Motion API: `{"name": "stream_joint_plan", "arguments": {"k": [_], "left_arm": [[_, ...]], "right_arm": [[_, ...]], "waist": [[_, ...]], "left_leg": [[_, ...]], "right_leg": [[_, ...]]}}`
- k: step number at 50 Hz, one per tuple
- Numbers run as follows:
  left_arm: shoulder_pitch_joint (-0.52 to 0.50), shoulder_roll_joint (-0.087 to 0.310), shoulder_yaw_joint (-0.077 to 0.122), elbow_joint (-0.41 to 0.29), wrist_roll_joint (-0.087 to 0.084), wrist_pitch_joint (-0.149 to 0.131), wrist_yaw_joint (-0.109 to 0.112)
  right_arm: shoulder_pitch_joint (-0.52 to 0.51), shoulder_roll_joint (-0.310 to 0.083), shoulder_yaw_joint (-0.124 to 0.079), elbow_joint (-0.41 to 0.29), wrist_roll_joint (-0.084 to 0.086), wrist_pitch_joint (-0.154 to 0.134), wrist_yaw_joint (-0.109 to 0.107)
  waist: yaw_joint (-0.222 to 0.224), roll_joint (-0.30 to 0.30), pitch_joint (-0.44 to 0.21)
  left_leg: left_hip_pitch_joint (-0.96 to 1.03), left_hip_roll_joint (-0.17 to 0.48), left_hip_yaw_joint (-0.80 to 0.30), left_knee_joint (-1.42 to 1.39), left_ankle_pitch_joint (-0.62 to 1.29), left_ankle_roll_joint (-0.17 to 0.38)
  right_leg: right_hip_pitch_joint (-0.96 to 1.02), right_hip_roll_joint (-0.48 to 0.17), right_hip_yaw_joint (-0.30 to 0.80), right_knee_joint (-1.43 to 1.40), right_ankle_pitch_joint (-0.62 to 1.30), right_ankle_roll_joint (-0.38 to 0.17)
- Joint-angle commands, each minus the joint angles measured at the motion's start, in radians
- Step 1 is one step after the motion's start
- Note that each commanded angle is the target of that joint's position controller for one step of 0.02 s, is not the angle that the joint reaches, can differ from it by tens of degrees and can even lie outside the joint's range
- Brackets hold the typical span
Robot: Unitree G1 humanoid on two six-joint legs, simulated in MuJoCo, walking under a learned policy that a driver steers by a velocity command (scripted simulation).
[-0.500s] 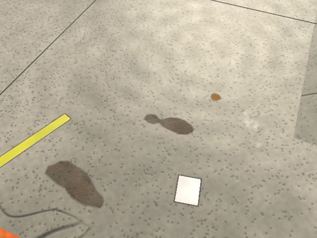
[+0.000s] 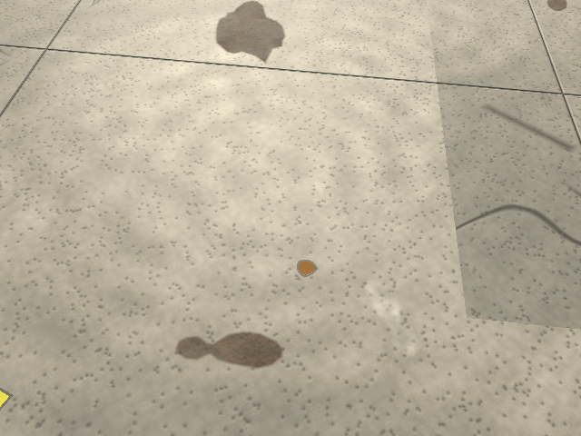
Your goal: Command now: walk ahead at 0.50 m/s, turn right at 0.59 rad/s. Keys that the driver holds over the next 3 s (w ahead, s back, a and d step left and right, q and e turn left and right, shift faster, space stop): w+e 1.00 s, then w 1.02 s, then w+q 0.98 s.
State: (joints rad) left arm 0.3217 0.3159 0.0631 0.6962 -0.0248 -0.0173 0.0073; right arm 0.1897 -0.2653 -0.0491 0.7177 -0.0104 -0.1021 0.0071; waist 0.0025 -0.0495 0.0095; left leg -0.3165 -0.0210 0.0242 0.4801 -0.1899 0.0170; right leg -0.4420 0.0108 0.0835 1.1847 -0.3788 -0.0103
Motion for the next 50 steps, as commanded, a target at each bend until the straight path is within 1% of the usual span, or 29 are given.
{"name": "stream_joint_plan", "arguments": {"k": [1,5,10,14,16,17,18,19,20,21,22,23,24,25,26,29,32,34,36,39,41,42,43,44,45,46,47,48,50], "left_arm": [[-0.039,0.071,0.027,-0.103,-0.005,-0.007,-0.008],[-0.105,0.036,0.016,-0.136,0.003,0.002,-0.013],[-0.233,0.009,0.002,-0.162,0.003,-0.014,-0.041],[-0.316,0.014,0.003,-0.201,-0.002,-0.015,-0.065],[-0.289,0.044,0.019,-0.208,0.005,-0.011,-0.069],[-0.229,0.071,0.033,-0.198,0.008,-0.006,-0.067],[-0.094,0.109,0.058,-0.165,0.007,-0.002,-0.061],[0.084,0.169,0.091,-0.117,0.003,0.008,-0.044],[0.101,0.288,0.109,-0.11,-0.008,0.008,-0.027],[0.117,0.253,0.091,-0.15,-0.002,-0.012,-0.033],[0.092,0.183,0.07,-0.136,0.007,-0.027,-0.039],[0.048,0.16,0.061,-0.129,0.007,-0.036,-0.038],[-0.02,0.135,0.053,-0.134,0.008,-0.039,-0.036],[-0.066,0.111,0.043,-0.146,0.017,-0.041,-0.034],[-0.088,0.106,0.04,-0.153,0.024,-0.042,-0.03],[-0.076,0.122,0.044,-0.13,0.016,-0.047,-0.014],[-0.039,0.144,0.051,-0.105,0.009,-0.038,0.004],[-0.01,0.151,0.053,-0.088,0.006,-0.032,0.009],[0.025,0.156,0.056,-0.068,0.0,-0.029,0.009],[0.039,0.139,0.054,-0.051,-0.003,-0.024,0.012],[0.022,0.125,0.052,-0.052,0.0,-0.017,0.012],[0.024,0.088,0.039,-0.054,0.004,-0.017,0.01],[0.042,0.022,0.015,-0.067,0.018,-0.019,0.007],[0.17,-0.02,-0.001,-0.1,-0.014,-0.028,0.007],[0.159,0.088,0.017,-0.074,-0.023,-0.027,0.012],[0.051,0.141,0.033,-0.08,-0.015,-0.022,0.012],[-0.001,0.137,0.035,-0.087,-0.003,-0.016,0.015],[-0.036,0.124,0.037,-0.098,0.006,-0.016,0.011],[-0.03,0.085,0.035,-0.102,-0.004,-0.008,0.0]], "right_arm": [[0.044,-0.104,-0.029,-0.022,0.001,-0.009,-0.007],[0.057,-0.151,-0.046,0.014,0.003,-0.014,-0.009],[0.073,-0.185,-0.05,0.049,0.01,0.002,-0.014],[0.118,-0.218,-0.06,0.082,0.028,0.023,-0.014],[0.112,-0.247,-0.069,0.084,0.038,0.034,-0.018],[0.108,-0.264,-0.075,0.082,0.043,0.041,-0.023],[0.094,-0.266,-0.075,0.079,0.047,0.047,-0.027],[0.1,-0.237,-0.063,0.07,0.036,0.045,-0.031],[0.178,-0.097,-0.018,0.015,-0.015,0.029,-0.019],[0.136,-0.128,-0.01,-0.007,0.003,-0.009,-0.005],[0.023,-0.198,-0.03,-0.036,0.044,-0.029,0.006],[-0.01,-0.185,-0.022,-0.05,0.047,-0.042,0.006],[-0.01,-0.176,-0.022,-0.038,0.023,-0.045,-0.002],[0.005,-0.187,-0.029,-0.032,0.007,-0.037,-0.005],[0.021,-0.186,-0.032,-0.029,0.003,-0.025,-0.003],[0.005,-0.142,-0.02,-0.031,-0.009,0.001,-0.005],[-0.119,-0.1,-0.002,-0.06,-0.007,0.004,-0.001],[-0.192,-0.091,0.004,-0.076,0.001,-0.001,0.007],[-0.231,-0.107,-0.001,-0.091,0.013,-0.007,0.013],[-0.224,-0.149,-0.02,-0.097,0.019,-0.016,0.019],[-0.141,-0.165,-0.035,-0.077,0.02,-0.024,0.017],[-0.053,-0.187,-0.049,-0.059,0.011,-0.028,0.01],[0.087,-0.237,-0.064,-0.048,-0.004,-0.031,0.002],[0.17,-0.319,-0.084,-0.013,-0.014,-0.016,0.006],[0.149,-0.228,-0.067,-0.024,0.011,-0.013,0.013],[0.108,-0.167,-0.05,-0.034,0.014,-0.007,0.009],[0.061,-0.145,-0.041,-0.039,0.004,-0.001,0.007],[0.034,-0.122,-0.034,-0.031,0.0,0.003,0.005],[0.021,-0.103,-0.028,-0.017,-0.003,-0.003,-0.001]], "waist": [[-0.03,0.184,-0.003],[-0.032,0.133,0.017],[-0.076,0.11,0.045],[-0.089,0.109,0.075],[-0.05,0.136,0.04],[-0.009,0.152,-0.004],[0.073,0.139,-0.075],[0.158,0.09,-0.162],[0.07,-0.193,-0.234],[0.1,-0.163,-0.419],[0.129,-0.078,-0.295],[0.094,-0.03,-0.18],[0.046,0.036,-0.116],[0.009,0.024,-0.087],[-0.014,0.008,-0.077],[-0.024,0.016,-0.048],[0.018,-0.004,-0.011],[0.049,-0.017,-0.003],[0.064,-0.028,0.0],[0.048,-0.054,-0.003],[0.0,-0.08,-0.019],[-0.042,-0.069,-0.071],[-0.093,0.048,-0.203],[-0.036,0.385,-0.311],[-0.058,0.292,-0.245],[-0.083,0.204,-0.129],[-0.07,0.141,-0.07],[-0.056,0.136,-0.022],[-0.029,0.177,-0.002]], "left_leg": [[0.214,0.263,-0.266,-0.277,0.01,0.144],[0.23,0.287,-0.142,-0.321,0.163,0.176],[0.266,0.26,0.03,-0.32,0.256,0.142],[0.36,0.294,0.09,-0.282,0.358,0.118],[0.402,0.298,0.13,-0.176,0.665,0.098],[0.41,0.294,0.149,-0.07,0.834,0.088],[0.367,0.272,0.176,0.109,0.9,0.067],[0.18,0.236,0.184,0.366,0.744,0.031],[-0.276,0.076,0.166,0.742,-0.163,-0.031],[-0.429,-0.019,-0.084,0.927,-0.417,-0.036],[-0.519,0.041,-0.131,0.928,-0.319,-0.019],[-0.505,0.079,-0.118,0.843,-0.23,-0.006],[-0.447,0.112,-0.116,0.753,-0.177,-0.012],[-0.375,0.133,-0.121,0.692,-0.143,-0.02],[-0.327,0.137,-0.12,0.663,-0.125,-0.031],[-0.288,0.124,-0.089,0.53,-0.071,-0.078],[-0.255,0.087,-0.079,0.293,0.14,-0.097],[-0.191,0.051,-0.075,0.159,0.249,-0.097],[-0.153,0.033,-0.091,0.098,0.278,-0.091],[-0.122,0.031,-0.125,0.032,0.197,-0.061],[-0.017,0.025,-0.105,-0.006,0.126,-0.025],[0.126,0.051,-0.11,-0.028,0.112,0.007],[0.366,0.217,-0.269,-0.023,0.046,0.068],[0.641,0.432,-0.751,-0.139,-0.221,0.233],[0.607,0.441,-0.843,-0.192,-0.449,0.226],[0.5,0.396,-0.676,-0.201,-0.406,0.181],[0.392,0.352,-0.537,-0.206,-0.26,0.155],[0.312,0.313,-0.438,-0.224,-0.141,0.149],[0.231,0.269,-0.302,-0.269,-0.024,0.138]], "right_leg": [[-0.249,-0.107,0.026,-0.003,0.074,0.011],[-0.305,-0.124,0.016,-0.137,0.173,0.032],[-0.249,-0.108,-0.055,-0.407,0.392,0.017],[-0.223,-0.084,-0.11,-0.527,0.342,-0.026],[-0.134,-0.031,-0.16,-0.551,0.243,-0.067],[-0.043,0.007,-0.187,-0.556,0.196,-0.092],[0.139,0.049,-0.202,-0.608,0.226,-0.126],[0.436,0.039,-0.129,-0.64,0.267,-0.169],[0.792,-0.23,0.364,-0.672,0.2,-0.32],[0.887,-0.354,0.777,-0.846,0.013,-0.436],[0.814,-0.322,0.645,-0.884,0.036,-0.369],[0.667,-0.279,0.513,-0.888,0.113,-0.333],[0.526,-0.237,0.419,-0.892,0.226,-0.302],[0.424,-0.207,0.353,-0.908,0.334,-0.291],[0.359,-0.192,0.331,-0.929,0.383,-0.292],[0.235,-0.163,0.247,-0.953,0.482,-0.297],[0.174,-0.106,0.181,-0.951,0.403,-0.25],[0.147,-0.09,0.179,-0.941,0.324,-0.221],[0.164,-0.107,0.222,-0.92,0.267,-0.208],[0.247,-0.14,0.313,-0.835,0.214,-0.187],[0.258,-0.129,0.342,-0.757,0.233,-0.162],[0.23,-0.083,0.311,-0.651,0.253,-0.131],[0.123,-0.017,0.225,-0.372,0.121,-0.092],[-0.22,0.104,0.09,-0.05,-0.231,-0.027],[-0.345,0.022,0.111,0.086,-0.192,-0.009],[-0.371,-0.011,0.093,0.118,-0.098,-0.003],[-0.337,-0.043,0.065,0.102,-0.028,0.002],[-0.318,-0.069,0.063,0.057,0.019,0.005],[-0.25,-0.103,0.043,0.003,0.064,0.004]]}}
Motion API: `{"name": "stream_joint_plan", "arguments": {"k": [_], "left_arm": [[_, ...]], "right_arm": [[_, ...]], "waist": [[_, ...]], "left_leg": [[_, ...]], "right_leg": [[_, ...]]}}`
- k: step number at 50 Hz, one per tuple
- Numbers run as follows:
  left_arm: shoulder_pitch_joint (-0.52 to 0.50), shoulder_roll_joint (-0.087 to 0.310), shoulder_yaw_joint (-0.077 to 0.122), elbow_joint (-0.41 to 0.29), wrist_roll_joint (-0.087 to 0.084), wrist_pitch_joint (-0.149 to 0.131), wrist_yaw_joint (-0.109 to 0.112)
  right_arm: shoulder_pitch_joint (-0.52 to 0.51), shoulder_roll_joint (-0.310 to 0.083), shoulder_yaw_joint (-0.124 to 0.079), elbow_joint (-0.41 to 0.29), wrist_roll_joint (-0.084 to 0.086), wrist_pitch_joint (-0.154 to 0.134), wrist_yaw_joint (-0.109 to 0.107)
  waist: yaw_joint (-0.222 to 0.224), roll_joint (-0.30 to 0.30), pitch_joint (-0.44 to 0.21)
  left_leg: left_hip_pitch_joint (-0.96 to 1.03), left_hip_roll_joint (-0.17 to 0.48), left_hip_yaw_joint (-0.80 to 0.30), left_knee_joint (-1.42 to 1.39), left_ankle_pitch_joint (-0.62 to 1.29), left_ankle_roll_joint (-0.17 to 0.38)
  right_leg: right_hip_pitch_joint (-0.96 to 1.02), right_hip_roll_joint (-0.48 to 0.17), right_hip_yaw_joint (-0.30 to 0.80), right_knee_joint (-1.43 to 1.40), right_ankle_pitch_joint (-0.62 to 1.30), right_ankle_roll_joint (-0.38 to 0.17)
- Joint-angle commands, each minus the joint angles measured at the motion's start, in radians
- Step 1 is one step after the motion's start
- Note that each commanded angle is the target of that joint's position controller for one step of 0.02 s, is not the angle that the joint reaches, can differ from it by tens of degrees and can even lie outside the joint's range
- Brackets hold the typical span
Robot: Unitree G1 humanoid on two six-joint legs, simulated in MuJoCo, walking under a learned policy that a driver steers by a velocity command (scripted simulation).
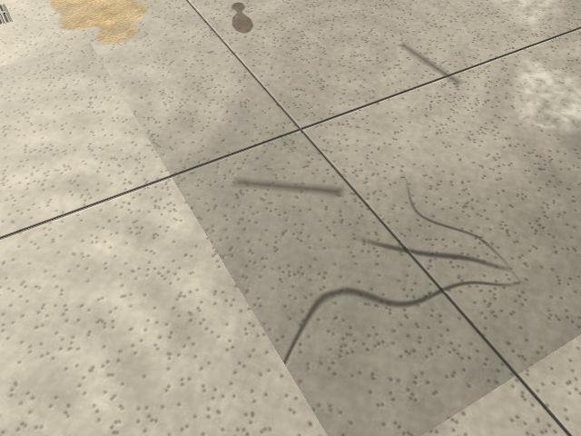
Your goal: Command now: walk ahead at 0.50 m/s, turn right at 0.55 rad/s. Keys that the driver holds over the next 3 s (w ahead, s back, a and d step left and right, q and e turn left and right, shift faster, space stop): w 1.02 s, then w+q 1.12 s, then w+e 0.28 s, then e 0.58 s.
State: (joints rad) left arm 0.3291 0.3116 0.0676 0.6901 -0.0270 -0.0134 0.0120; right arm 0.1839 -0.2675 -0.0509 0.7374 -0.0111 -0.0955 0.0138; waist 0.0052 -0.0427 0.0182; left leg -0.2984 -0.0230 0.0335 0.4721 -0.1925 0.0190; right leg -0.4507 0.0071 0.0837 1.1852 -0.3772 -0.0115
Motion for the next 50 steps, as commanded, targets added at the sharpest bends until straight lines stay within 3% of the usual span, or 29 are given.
{"name": "stream_joint_plan", "arguments": {"k": [1,5,9,13,15,16,17,18,19,20,21,22,23,24,25,28,30,33,38,41,42,43,44,45,46,47,48,49,50], "left_arm": [[-0.042,0.064,0.024,-0.098,-0.002,-0.009,-0.006],[-0.109,0.019,0.004,-0.118,0.011,-0.013,-0.011],[-0.234,0.0,-0.013,-0.137,0.014,-0.036,-0.036],[-0.336,0.014,-0.014,-0.171,0.006,-0.045,-0.052],[-0.322,0.041,-0.003,-0.173,0.01,-0.047,-0.055],[-0.252,0.064,0.01,-0.155,0.016,-0.047,-0.053],[-0.109,0.103,0.035,-0.106,0.02,-0.044,-0.047],[0.06,0.162,0.058,-0.065,0.022,-0.037,-0.034],[0.121,0.272,0.075,-0.053,0.03,-0.033,-0.025],[0.129,0.192,0.054,-0.057,0.02,-0.036,-0.027],[0.062,0.152,0.036,-0.054,0.02,-0.043,-0.03],[0.005,0.122,0.027,-0.054,0.019,-0.048,-0.031],[-0.048,0.094,0.018,-0.052,0.024,-0.052,-0.035],[-0.081,0.067,0.01,-0.054,0.033,-0.058,-0.037],[-0.099,0.071,0.013,-0.051,0.034,-0.064,-0.037],[-0.095,0.085,0.019,-0.019,0.028,-0.083,-0.033],[-0.07,0.098,0.022,0.005,0.027,-0.084,-0.025],[-0.031,0.12,0.026,0.036,0.022,-0.078,-0.016],[0.053,0.144,0.034,0.105,0.008,-0.064,-0.01],[0.055,0.156,0.04,0.13,0.006,-0.047,-0.003],[0.041,0.164,0.041,0.132,0.007,-0.041,-0.001],[0.031,0.154,0.036,0.133,0.01,-0.033,0.001],[0.043,0.116,0.018,0.12,0.024,-0.031,0.005],[0.17,0.007,-0.017,0.101,0.027,-0.05,-0.006],[0.128,0.041,-0.012,0.116,0.019,-0.071,-0.009],[0.039,0.121,0.011,0.09,-0.01,-0.084,-0.016],[-0.029,0.12,0.009,0.071,-0.016,-0.089,-0.013],[-0.066,0.111,0.01,0.065,0.0,-0.088,-0.009],[-0.051,0.1,0.014,0.07,0.01,-0.079,-0.006]], "right_arm": [[0.04,-0.102,-0.027,-0.025,0.001,-0.014,-0.007],[0.073,-0.147,-0.04,0.02,0.008,-0.021,-0.001],[0.095,-0.177,-0.042,0.051,0.026,-0.006,-0.003],[0.173,-0.209,-0.047,0.1,0.041,0.014,-0.004],[0.175,-0.226,-0.051,0.114,0.048,0.026,-0.007],[0.162,-0.234,-0.052,0.118,0.052,0.032,-0.01],[0.162,-0.221,-0.045,0.121,0.051,0.036,-0.013],[0.16,-0.182,-0.026,0.104,0.03,0.032,-0.017],[0.249,-0.061,0.016,0.062,0.008,0.015,-0.009],[0.212,-0.129,0.001,0.081,0.023,-0.006,-0.003],[0.133,-0.183,-0.017,0.048,0.054,-0.017,0.003],[0.08,-0.173,-0.014,0.038,0.054,-0.022,0.001],[0.062,-0.163,-0.016,0.039,0.036,-0.02,-0.002],[0.081,-0.153,-0.019,0.048,0.026,-0.008,-0.003],[0.106,-0.134,-0.015,0.055,0.027,0.003,-0.001],[0.073,-0.102,-0.009,0.05,0.018,0.026,-0.005],[0.001,-0.091,-0.004,0.028,0.011,0.027,-0.004],[-0.104,-0.07,0.007,0.005,0.016,0.017,0.008],[-0.229,-0.086,0.009,-0.042,0.025,0.008,0.031],[-0.208,-0.111,0.001,-0.046,0.023,0.002,0.041],[-0.153,-0.129,-0.008,-0.033,0.021,0.001,0.039],[-0.027,-0.162,-0.029,0.006,0.019,0.001,0.032],[0.139,-0.219,-0.051,0.046,0.014,0.003,0.023],[0.241,-0.319,-0.076,0.064,0.005,0.011,0.019],[0.26,-0.237,-0.053,0.071,0.022,0.013,0.022],[0.187,-0.196,-0.037,0.061,0.024,0.011,0.021],[0.111,-0.172,-0.03,0.044,0.019,0.011,0.019],[0.059,-0.144,-0.022,0.039,0.011,0.01,0.02],[0.029,-0.119,-0.014,0.035,0.0,0.003,0.021]], "waist": [[-0.032,0.164,-0.009],[-0.033,0.115,0.007],[-0.067,0.105,0.032],[-0.087,0.117,0.058],[-0.054,0.136,0.041],[-0.002,0.141,-0.007],[0.071,0.126,-0.095],[0.144,0.08,-0.213],[0.089,-0.187,-0.342],[0.119,-0.149,-0.407],[0.106,-0.118,-0.243],[0.08,-0.067,-0.154],[0.048,-0.033,-0.09],[0.012,-0.039,-0.066],[-0.011,-0.064,-0.064],[-0.029,-0.025,-0.021],[-0.011,-0.006,0.006],[0.026,-0.007,0.032],[0.062,-0.005,0.063],[0.034,-0.022,0.04],[0.0,-0.034,0.005],[-0.065,-0.024,-0.074],[-0.127,0.025,-0.209],[-0.094,0.261,-0.361],[-0.123,0.281,-0.398],[-0.115,0.214,-0.245],[-0.089,0.145,-0.146],[-0.064,0.105,-0.068],[-0.028,0.131,-0.048]], "left_leg": [[0.197,0.265,-0.276,-0.277,0.02,0.148],[0.212,0.28,-0.179,-0.323,0.168,0.192],[0.212,0.246,-0.061,-0.331,0.235,0.168],[0.292,0.289,-0.055,-0.309,0.275,0.153],[0.339,0.304,-0.042,-0.245,0.436,0.136],[0.337,0.289,-0.012,-0.153,0.599,0.117],[0.289,0.248,0.031,0.013,0.7,0.091],[0.102,0.207,0.057,0.262,0.513,0.052],[-0.292,0.037,0.058,0.655,-0.131,-0.018],[-0.398,0.026,-0.107,0.802,-0.381,-0.014],[-0.486,0.08,-0.109,0.834,-0.322,-0.001],[-0.472,0.122,-0.088,0.789,-0.233,0.005],[-0.437,0.148,-0.082,0.724,-0.17,-0.001],[-0.374,0.172,-0.093,0.688,-0.117,-0.004],[-0.325,0.176,-0.094,0.667,-0.094,-0.016],[-0.335,0.178,-0.084,0.561,-0.015,-0.046],[-0.366,0.175,-0.084,0.43,0.103,-0.056],[-0.324,0.142,-0.061,0.228,0.266,-0.05],[-0.331,0.111,-0.065,0.076,0.275,-0.014],[-0.282,0.088,-0.049,0.038,0.16,0.026],[-0.193,0.06,-0.02,0.025,0.129,0.043],[-0.017,0.026,0.013,0.009,0.132,0.07],[0.263,0.111,-0.073,0.054,0.174,0.116],[0.658,0.361,-0.53,0.004,-0.015,0.284],[0.694,0.396,-0.769,-0.157,-0.159,0.299],[0.579,0.373,-0.647,-0.181,-0.228,0.248],[0.436,0.339,-0.529,-0.2,-0.178,0.219],[0.301,0.304,-0.437,-0.232,-0.087,0.211],[0.215,0.272,-0.373,-0.258,-0.009,0.198]], "right_leg": [[-0.233,-0.1,0.033,-0.021,0.069,0.006],[-0.264,-0.098,0.033,-0.213,0.173,0.016],[-0.189,-0.089,-0.043,-0.464,0.35,0.011],[-0.149,-0.068,-0.079,-0.588,0.321,-0.017],[-0.082,-0.041,-0.101,-0.636,0.255,-0.049],[0.04,-0.011,-0.127,-0.674,0.26,-0.071],[0.253,0.019,-0.149,-0.707,0.296,-0.1],[0.544,-0.083,-0.029,-0.667,0.314,-0.143],[0.863,-0.356,0.464,-0.741,0.148,-0.303],[0.857,-0.397,0.653,-0.856,0.063,-0.332],[0.74,-0.362,0.498,-0.872,0.086,-0.289],[0.606,-0.311,0.367,-0.887,0.158,-0.26],[0.486,-0.271,0.283,-0.919,0.238,-0.243],[0.402,-0.242,0.227,-0.956,0.294,-0.232],[0.344,-0.24,0.207,-0.987,0.323,-0.244],[0.279,-0.222,0.112,-1.043,0.401,-0.252],[0.286,-0.209,0.064,-1.057,0.42,-0.241],[0.284,-0.183,0.001,-1.068,0.395,-0.208],[0.419,-0.24,0.005,-1.024,0.377,-0.187],[0.509,-0.269,0.014,-0.945,0.51,-0.16],[0.519,-0.256,0.001,-0.875,0.658,-0.146],[0.495,-0.21,-0.036,-0.722,0.794,-0.122],[0.353,-0.158,-0.076,-0.477,0.677,-0.089],[-0.063,0.007,-0.116,-0.076,0.248,-0.004],[-0.208,0.05,0.026,0.062,-0.199,-0.005],[-0.3,-0.012,0.045,0.119,-0.152,-0.023],[-0.298,-0.067,0.009,0.083,-0.062,-0.033],[-0.271,-0.101,-0.008,0.019,0.008,-0.03],[-0.204,-0.133,0.0,-0.033,0.062,-0.028]]}}
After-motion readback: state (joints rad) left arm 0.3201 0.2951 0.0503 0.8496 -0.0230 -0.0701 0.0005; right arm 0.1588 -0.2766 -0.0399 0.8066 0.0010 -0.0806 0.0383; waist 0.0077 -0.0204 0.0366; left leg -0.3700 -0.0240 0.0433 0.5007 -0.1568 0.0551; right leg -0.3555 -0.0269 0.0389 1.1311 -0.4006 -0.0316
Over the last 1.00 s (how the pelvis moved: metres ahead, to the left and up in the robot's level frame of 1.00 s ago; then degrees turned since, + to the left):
0.54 -0.12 0.00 -36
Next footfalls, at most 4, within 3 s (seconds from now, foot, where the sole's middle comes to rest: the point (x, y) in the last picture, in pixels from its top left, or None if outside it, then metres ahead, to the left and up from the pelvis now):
0.36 right None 0.34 -0.17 -0.77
0.88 left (282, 363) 0.66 0.04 -0.77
1.38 right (377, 277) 0.92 -0.22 -0.77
1.90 left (265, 215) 1.14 0.09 -0.77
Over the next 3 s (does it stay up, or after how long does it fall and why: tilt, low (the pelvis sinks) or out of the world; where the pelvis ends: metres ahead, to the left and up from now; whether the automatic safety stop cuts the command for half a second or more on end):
stays up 1.50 0.15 0.00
